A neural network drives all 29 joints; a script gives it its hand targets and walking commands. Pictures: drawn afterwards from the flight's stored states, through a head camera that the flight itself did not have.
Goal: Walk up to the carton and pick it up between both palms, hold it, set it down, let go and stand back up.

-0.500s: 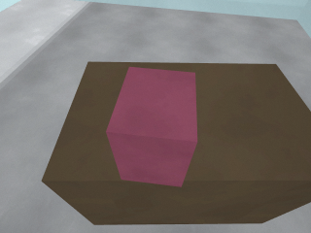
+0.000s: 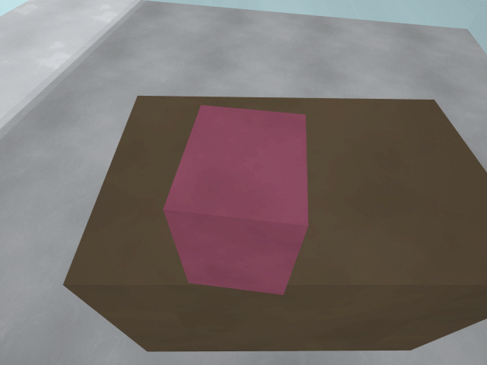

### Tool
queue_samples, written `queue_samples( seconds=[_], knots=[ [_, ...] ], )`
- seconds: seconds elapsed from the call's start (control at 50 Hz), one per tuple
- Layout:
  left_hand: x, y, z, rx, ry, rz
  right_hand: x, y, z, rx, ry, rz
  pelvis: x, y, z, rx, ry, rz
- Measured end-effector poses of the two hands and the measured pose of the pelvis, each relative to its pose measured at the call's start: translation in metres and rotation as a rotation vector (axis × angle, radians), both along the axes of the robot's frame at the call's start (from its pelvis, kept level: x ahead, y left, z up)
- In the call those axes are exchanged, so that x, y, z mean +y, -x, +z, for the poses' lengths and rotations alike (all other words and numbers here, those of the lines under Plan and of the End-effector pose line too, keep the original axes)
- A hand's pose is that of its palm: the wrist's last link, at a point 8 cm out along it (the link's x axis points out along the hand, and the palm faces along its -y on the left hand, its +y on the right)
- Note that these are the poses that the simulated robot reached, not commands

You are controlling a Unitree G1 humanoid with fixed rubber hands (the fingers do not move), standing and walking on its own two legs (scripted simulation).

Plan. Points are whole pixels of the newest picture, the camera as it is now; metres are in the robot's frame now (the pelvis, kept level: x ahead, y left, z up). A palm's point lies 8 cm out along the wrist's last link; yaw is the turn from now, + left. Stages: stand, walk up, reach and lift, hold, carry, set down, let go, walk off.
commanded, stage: stand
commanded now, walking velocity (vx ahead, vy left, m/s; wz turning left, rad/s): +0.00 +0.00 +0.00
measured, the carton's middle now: (243, 203) +0.37 +0.01 +0.03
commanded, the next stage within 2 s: none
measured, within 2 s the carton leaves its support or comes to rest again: neither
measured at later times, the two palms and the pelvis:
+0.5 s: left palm out of the picture -0.01 +0.22 -0.14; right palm out of the picture -0.01 -0.22 -0.14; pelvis +0.00 +0.00 +0.00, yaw +0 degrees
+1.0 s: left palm out of the picture -0.02 +0.22 -0.14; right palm out of the picture -0.01 -0.23 -0.15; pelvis +0.00 -0.01 +0.00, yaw +0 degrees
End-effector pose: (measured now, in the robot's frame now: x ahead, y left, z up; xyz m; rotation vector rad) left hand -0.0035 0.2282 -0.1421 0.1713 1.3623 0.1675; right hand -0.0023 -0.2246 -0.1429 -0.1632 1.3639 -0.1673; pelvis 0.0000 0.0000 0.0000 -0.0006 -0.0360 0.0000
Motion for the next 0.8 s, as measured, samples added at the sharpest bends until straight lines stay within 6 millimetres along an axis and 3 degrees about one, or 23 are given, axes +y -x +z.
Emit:
queue_samples(
  seconds=[0.8],
  knots=[
    [-0.010, 0.008, -0.001, 0.015, 0.008, 0.011, 0.000, 0.007, -0.002, 0.025, -0.014, -0.004, -0.005, 0.001, 0.000, -0.004, 0.000, 0.003]
  ],
)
